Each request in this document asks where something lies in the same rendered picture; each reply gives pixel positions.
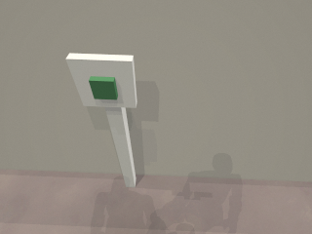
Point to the panel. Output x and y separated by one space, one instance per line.
122 67

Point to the button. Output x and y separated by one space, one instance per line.
103 87

